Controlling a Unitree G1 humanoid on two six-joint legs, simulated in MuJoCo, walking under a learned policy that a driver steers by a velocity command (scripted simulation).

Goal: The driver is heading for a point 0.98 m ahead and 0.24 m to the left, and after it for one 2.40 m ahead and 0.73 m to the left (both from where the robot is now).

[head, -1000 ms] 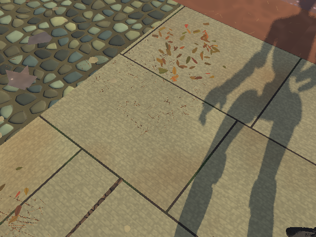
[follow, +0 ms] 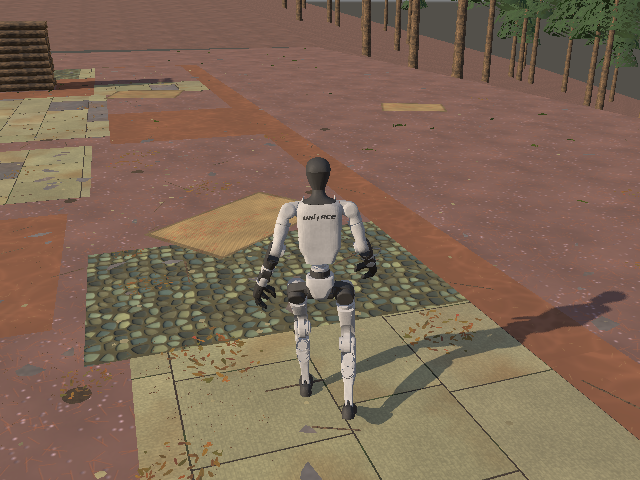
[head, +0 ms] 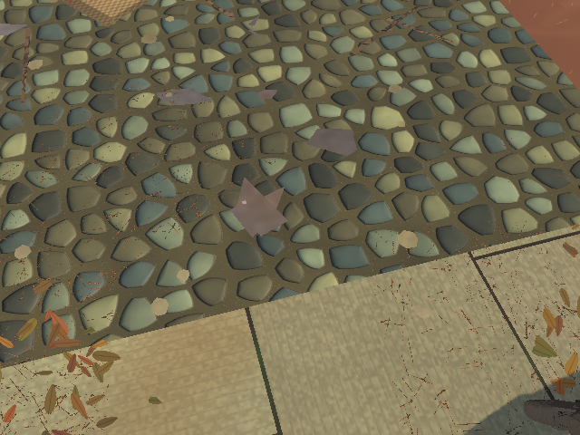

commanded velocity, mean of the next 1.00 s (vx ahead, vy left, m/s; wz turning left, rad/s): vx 0.50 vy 0.00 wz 0.57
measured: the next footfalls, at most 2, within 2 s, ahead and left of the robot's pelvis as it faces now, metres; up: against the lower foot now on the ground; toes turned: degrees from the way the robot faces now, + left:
right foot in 0.42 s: +0.43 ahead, -0.11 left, +0.00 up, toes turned +18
left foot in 0.94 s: +0.58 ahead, +0.26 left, +0.00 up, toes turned +35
